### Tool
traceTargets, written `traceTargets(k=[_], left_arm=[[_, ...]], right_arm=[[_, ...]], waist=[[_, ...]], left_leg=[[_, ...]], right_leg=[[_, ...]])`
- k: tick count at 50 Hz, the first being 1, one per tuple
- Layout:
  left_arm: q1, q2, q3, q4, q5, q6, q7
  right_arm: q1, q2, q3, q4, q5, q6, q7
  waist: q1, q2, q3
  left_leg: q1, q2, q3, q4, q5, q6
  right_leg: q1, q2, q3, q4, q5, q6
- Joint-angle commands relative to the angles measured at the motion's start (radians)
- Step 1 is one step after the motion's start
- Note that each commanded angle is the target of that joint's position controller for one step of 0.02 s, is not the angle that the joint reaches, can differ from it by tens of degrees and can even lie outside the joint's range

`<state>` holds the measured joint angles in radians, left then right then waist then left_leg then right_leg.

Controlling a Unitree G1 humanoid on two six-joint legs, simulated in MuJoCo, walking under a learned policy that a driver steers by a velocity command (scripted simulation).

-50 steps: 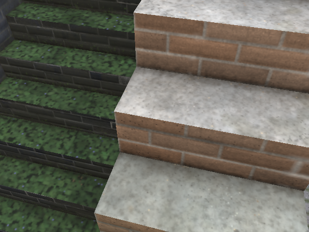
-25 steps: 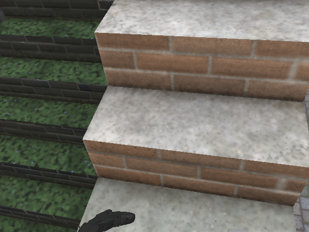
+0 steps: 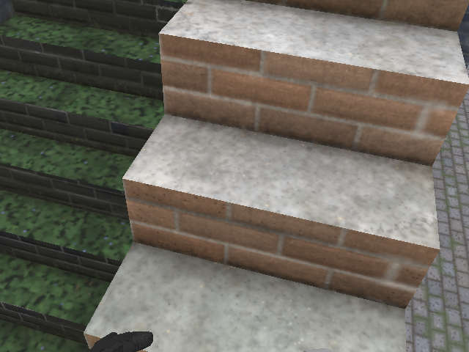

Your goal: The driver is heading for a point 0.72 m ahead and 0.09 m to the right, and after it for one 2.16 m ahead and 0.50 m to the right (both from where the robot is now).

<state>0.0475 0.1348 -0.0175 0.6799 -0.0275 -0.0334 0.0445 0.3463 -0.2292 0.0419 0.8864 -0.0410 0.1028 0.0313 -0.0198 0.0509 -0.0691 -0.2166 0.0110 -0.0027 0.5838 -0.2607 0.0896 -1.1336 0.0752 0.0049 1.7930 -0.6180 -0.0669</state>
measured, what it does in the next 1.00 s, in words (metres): walks ahead: right foot 0.20 m higher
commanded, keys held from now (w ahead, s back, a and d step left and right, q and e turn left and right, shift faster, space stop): no key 0.36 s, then w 0.64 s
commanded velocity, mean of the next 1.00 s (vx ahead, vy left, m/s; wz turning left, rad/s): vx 0.24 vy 0.00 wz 0.00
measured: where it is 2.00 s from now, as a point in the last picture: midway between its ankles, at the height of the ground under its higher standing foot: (232, 336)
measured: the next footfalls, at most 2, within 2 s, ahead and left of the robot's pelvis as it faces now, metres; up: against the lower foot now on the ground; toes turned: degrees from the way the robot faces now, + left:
right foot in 0.06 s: +0.08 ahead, -0.15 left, +0.20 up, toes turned -10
left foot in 1.12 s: +0.26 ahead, +0.07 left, +0.20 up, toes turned +0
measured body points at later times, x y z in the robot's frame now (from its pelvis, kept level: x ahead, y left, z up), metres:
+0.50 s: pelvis +0.00 -0.03 +0.04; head +0.01 +0.00 +0.48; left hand +0.22 +0.11 -0.06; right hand -0.04 -0.29 -0.09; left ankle -0.04 +0.05 -0.73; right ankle +0.04 -0.14 -0.53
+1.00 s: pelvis +0.16 -0.05 +0.18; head +0.11 -0.03 +0.62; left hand +0.15 +0.14 +0.02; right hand +0.43 -0.21 +0.20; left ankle +0.21 +0.07 -0.36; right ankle +0.04 -0.14 -0.53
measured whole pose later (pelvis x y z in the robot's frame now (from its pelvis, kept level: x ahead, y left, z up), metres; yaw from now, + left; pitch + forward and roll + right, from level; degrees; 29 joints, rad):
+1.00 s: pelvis +0.16 -0.05 +0.18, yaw +1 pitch +1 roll -2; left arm 0.49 0.12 -0.06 0.94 0.05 -0.12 0.00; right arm -0.05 -0.14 0.08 0.50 0.01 -0.06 0.09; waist -0.03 0.00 -0.14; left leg -0.97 -0.03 -0.06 1.71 -0.28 0.02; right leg -0.12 -0.01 -0.20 0.68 -0.57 -0.04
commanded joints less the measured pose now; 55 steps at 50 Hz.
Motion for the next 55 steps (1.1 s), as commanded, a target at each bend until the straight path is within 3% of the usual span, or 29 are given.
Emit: traceTargets(k=[1,2,3,4,5,8,10,12,15,18,23,27,32,34,35,36,37,38,39,40,43,45,47,48,49,51,53,54,55], left_arm=[[0.248,-0.135,-0.037,0.041,-0.001,-0.017,-0.023],[0.148,-0.097,-0.071,-0.018,-0.003,-0.022,-0.005],[-0.178,0.010,-0.059,-0.061,-0.016,-0.001,0.039],[-0.347,0.098,-0.024,-0.082,-0.017,0.027,0.068],[-0.342,0.070,-0.032,-0.089,0.000,0.047,0.068],[-0.230,0.014,-0.040,-0.074,0.009,0.035,0.043],[-0.155,-0.032,-0.050,-0.068,-0.011,0.011,0.012],[-0.062,-0.062,-0.061,-0.071,-0.016,-0.001,-0.016],[-0.021,-0.069,-0.079,-0.082,0.000,-0.014,-0.043],[-0.015,-0.062,-0.080,-0.068,0.013,-0.020,-0.054],[-0.076,-0.037,-0.067,-0.064,-0.004,-0.025,-0.054],[-0.116,-0.053,-0.076,-0.081,-0.025,-0.053,-0.065],[-0.100,-0.056,-0.093,-0.088,-0.018,-0.073,-0.092],[0.100,0.052,-0.048,-0.051,-0.019,-0.105,-0.088],[0.315,0.131,-0.008,-0.003,-0.011,-0.105,-0.081],[0.530,0.234,0.037,0.065,0.010,-0.095,-0.067],[0.570,0.269,0.045,0.106,0.031,-0.096,-0.044],[0.420,0.164,0.002,0.087,0.050,-0.117,-0.035],[0.330,0.087,-0.025,0.079,0.066,-0.132,-0.044],[0.307,0.028,-0.037,0.111,0.052,-0.143,-0.055],[0.243,-0.027,-0.048,0.151,0.057,-0.139,-0.079],[0.237,-0.016,-0.048,0.134,0.076,-0.134,-0.082],[0.219,0.056,-0.037,0.100,0.081,-0.143,-0.066],[0.195,0.064,-0.041,0.083,0.078,-0.139,-0.043],[0.150,0.090,-0.039,0.074,0.093,-0.125,-0.039],[0.136,0.149,-0.019,0.090,0.088,-0.126,-0.036],[0.034,0.279,0.014,0.046,0.066,-0.144,-0.063],[-0.045,0.259,0.010,0.009,0.054,-0.147,-0.088],[-0.102,0.173,-0.001,-0.041,0.040,-0.143,-0.104]], right_arm=[[-0.201,-0.078,0.005,-0.066,0.004,-0.036,-0.010],[-0.155,-0.304,-0.066,-0.097,0.009,-0.086,-0.011],[-0.194,-0.284,-0.070,-0.147,-0.013,-0.090,-0.026],[-0.208,-0.159,-0.045,-0.165,-0.026,-0.100,-0.044],[-0.215,-0.107,-0.027,-0.169,-0.012,-0.101,-0.055],[-0.048,-0.112,-0.048,-0.096,0.027,-0.035,-0.100],[0.029,-0.102,-0.053,-0.067,0.020,-0.002,-0.114],[0.064,-0.092,-0.051,-0.050,0.013,0.012,-0.106],[0.072,-0.093,-0.056,-0.049,0.017,-0.001,-0.081],[0.120,-0.073,-0.053,-0.010,0.029,-0.021,-0.050],[0.111,-0.139,-0.063,-0.004,0.026,-0.052,-0.031],[0.179,-0.175,-0.080,0.020,0.045,-0.054,-0.056],[0.185,-0.116,-0.065,0.035,0.073,-0.064,-0.052],[0.110,-0.090,-0.050,0.008,0.064,-0.104,-0.041],[0.046,-0.131,-0.063,-0.023,0.059,-0.132,-0.033],[-0.065,-0.161,-0.072,-0.073,0.060,-0.157,-0.017],[-0.156,-0.111,-0.063,-0.150,0.043,-0.173,0.007],[-0.267,-0.051,-0.051,-0.243,0.045,-0.193,0.027],[-0.328,0.032,-0.025,-0.320,0.061,-0.204,0.037],[-0.330,0.066,0.000,-0.368,0.051,-0.208,0.047],[-0.249,0.040,0.013,-0.374,0.087,-0.189,0.092],[-0.242,-0.009,0.002,-0.360,0.080,-0.178,0.090],[-0.311,-0.032,-0.004,-0.397,0.066,-0.172,0.065],[-0.377,-0.032,0.003,-0.438,0.050,-0.172,0.058],[-0.308,-0.003,0.006,-0.403,0.044,-0.154,0.053],[-0.191,-0.050,-0.032,-0.324,0.026,-0.124,0.023],[-0.001,-0.118,-0.084,-0.251,0.027,-0.108,0.011],[0.109,-0.142,-0.097,-0.180,0.014,-0.109,0.012],[0.116,-0.086,-0.074,-0.072,-0.004,-0.117,0.015]], waist=[[0.190,0.056,-0.073],[0.131,0.195,-0.041],[-0.029,0.007,0.160],[-0.092,-0.134,0.312],[-0.082,-0.106,0.336],[-0.076,0.003,0.279],[-0.063,-0.002,0.174],[-0.036,0.014,0.002],[-0.021,0.054,-0.068],[-0.015,0.030,-0.083],[-0.021,0.101,0.067],[-0.043,0.098,0.096],[-0.028,0.033,0.023],[0.088,-0.055,-0.092],[0.203,-0.106,-0.149],[0.296,-0.224,-0.197],[0.240,-0.295,-0.229],[0.137,-0.128,-0.167],[0.058,-0.102,-0.105],[0.000,-0.061,-0.034],[-0.125,-0.008,0.153],[-0.127,-0.002,0.181],[-0.113,0.027,0.212],[-0.113,0.024,0.187],[-0.159,0.002,0.110],[-0.197,-0.077,-0.025],[-0.289,-0.122,-0.059],[-0.314,-0.076,-0.044],[-0.244,0.074,0.117]], left_leg=[[-0.001,0.284,-0.187,-0.045,0.858,-0.098],[-0.109,0.510,-0.586,-0.342,0.302,0.155],[-0.320,0.475,-0.820,-0.535,-0.427,0.176],[-0.336,0.421,-0.869,-0.574,-0.649,0.117],[-0.259,0.360,-0.765,-0.560,-0.671,0.066],[-0.023,0.265,-0.414,-0.472,-0.311,-0.013],[0.123,0.234,-0.262,-0.407,0.053,-0.046],[0.273,0.217,-0.150,-0.345,0.423,-0.047],[0.268,0.197,-0.088,-0.335,0.585,0.033],[0.188,0.179,-0.060,-0.376,0.578,0.041],[0.082,0.269,-0.179,-0.544,-0.183,0.147],[0.181,0.336,-0.224,-0.528,-0.228,0.173],[0.154,0.259,-0.112,-0.471,-0.038,0.154],[-0.081,0.141,0.038,-0.217,0.527,0.106],[-0.258,0.106,0.056,0.047,0.722,0.091],[-0.402,0.030,-0.004,0.335,0.519,0.095],[-0.523,-0.058,-0.120,0.808,0.047,0.057],[-0.657,-0.100,-0.230,1.255,-0.076,0.021],[-0.772,-0.100,-0.250,1.522,-0.167,0.003],[-0.832,-0.060,-0.236,1.613,-0.245,0.003],[-0.859,-0.036,-0.181,1.624,-0.246,-0.018],[-0.859,-0.036,-0.165,1.498,-0.162,-0.029],[-0.788,-0.049,-0.084,1.289,-0.042,-0.069],[-0.708,-0.024,-0.064,1.080,-0.011,-0.084],[-0.548,-0.026,0.013,0.979,0.066,-0.092],[-0.014,-0.094,0.180,0.701,0.070,-0.076],[0.117,-0.078,0.158,0.181,0.084,-0.015],[0.182,-0.058,0.108,-0.215,0.258,-0.004],[0.114,0.028,-0.020,-0.467,0.404,0.061]], right_leg=[[-0.044,-0.058,0.137,0.432,0.045,0.091],[0.036,-0.174,0.006,0.230,0.140,0.135],[0.073,-0.178,-0.028,0.214,0.136,0.161],[0.054,-0.169,-0.009,0.053,0.035,0.173],[0.059,-0.180,-0.020,-0.121,-0.069,0.172],[0.007,-0.183,-0.021,-0.242,-0.034,0.100],[-0.015,-0.177,-0.007,-0.214,0.040,0.051],[0.048,-0.159,-0.030,-0.214,0.039,0.038],[0.179,-0.137,-0.113,-0.342,0.004,0.059],[0.347,-0.130,-0.106,-0.429,0.095,0.053],[0.246,-0.115,-0.204,-0.309,-0.076,0.028],[0.112,-0.159,-0.190,-0.331,-0.133,0.003],[0.358,-0.125,-0.227,-0.568,-0.112,-0.009],[0.828,-0.098,-0.154,-0.723,0.027,-0.055],[1.021,-0.171,0.074,-0.882,-0.039,-0.116],[1.128,-0.272,0.430,-1.175,-0.137,-0.181],[1.098,-0.411,0.807,-1.299,-0.125,-0.235],[0.984,-0.488,0.866,-1.297,0.061,-0.238],[0.901,-0.498,0.729,-1.240,0.249,-0.230],[0.836,-0.457,0.563,-1.207,0.391,-0.201],[0.705,-0.354,0.302,-1.296,0.217,-0.149],[0.720,-0.318,0.183,-1.368,0.288,-0.137],[0.669,-0.305,0.097,-1.460,0.407,-0.153],[0.655,-0.292,0.054,-1.491,0.449,-0.139],[0.657,-0.277,-0.020,-1.445,0.534,-0.116],[0.508,-0.253,-0.102,-1.319,1.012,-0.118],[0.681,-0.237,-0.116,-1.006,1.196,-0.134],[0.730,-0.138,-0.164,-0.760,0.916,-0.097],[0.627,-0.036,-0.146,-0.369,0.268,-0.074]])
Velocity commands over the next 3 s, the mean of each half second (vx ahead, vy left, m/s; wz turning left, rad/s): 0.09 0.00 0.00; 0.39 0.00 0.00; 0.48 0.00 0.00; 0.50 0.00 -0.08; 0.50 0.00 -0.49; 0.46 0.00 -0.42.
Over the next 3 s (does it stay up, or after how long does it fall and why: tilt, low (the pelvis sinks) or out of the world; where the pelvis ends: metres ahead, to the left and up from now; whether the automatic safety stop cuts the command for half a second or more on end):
stays up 0.80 -0.19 0.75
